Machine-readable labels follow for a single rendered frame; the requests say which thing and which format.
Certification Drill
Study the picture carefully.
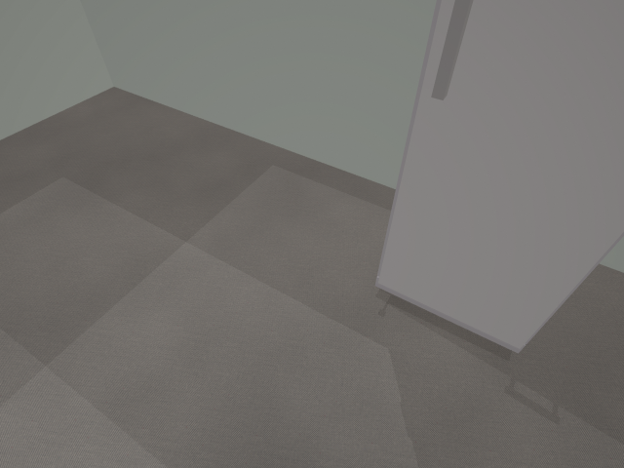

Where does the handle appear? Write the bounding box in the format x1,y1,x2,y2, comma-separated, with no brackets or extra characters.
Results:
431,0,473,100

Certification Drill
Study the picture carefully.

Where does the fridge door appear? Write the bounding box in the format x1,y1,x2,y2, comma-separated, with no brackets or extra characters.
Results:
378,0,624,349

